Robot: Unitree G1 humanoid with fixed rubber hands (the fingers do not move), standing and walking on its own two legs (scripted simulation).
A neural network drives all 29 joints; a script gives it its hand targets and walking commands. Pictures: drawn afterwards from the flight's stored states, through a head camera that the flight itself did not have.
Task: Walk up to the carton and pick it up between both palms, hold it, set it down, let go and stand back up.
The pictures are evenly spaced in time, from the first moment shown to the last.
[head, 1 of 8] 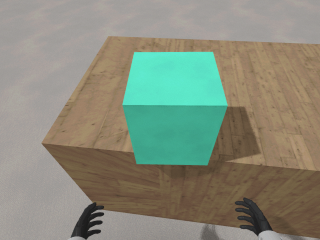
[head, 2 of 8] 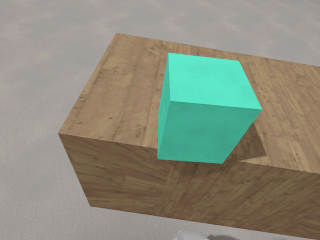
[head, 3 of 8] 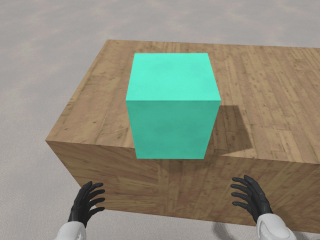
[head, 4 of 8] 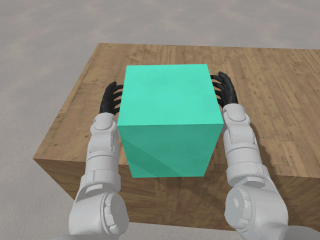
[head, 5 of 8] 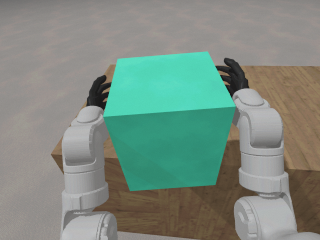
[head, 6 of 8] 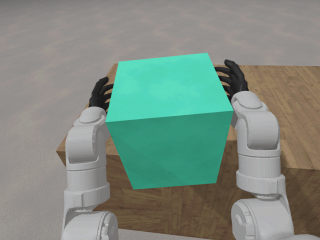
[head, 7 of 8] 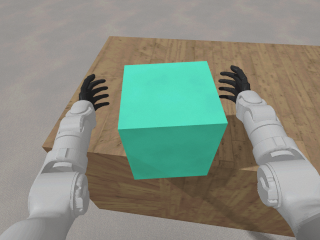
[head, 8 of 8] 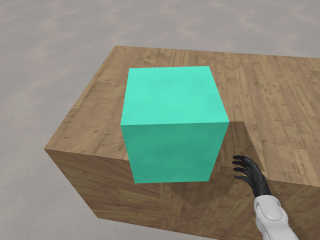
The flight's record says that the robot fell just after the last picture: no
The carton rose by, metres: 0.12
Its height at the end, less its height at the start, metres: +0.00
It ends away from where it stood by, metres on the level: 0.03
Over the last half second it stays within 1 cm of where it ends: yes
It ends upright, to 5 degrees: yes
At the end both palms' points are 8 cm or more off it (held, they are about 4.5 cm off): yes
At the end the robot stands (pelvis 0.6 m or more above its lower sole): yes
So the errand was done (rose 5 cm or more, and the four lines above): yes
